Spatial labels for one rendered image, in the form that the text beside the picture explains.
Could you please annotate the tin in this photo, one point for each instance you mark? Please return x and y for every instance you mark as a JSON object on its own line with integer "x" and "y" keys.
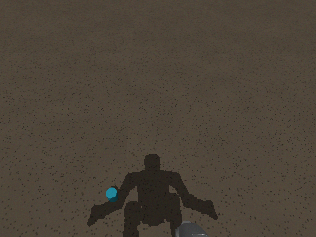
{"x": 111, "y": 194}

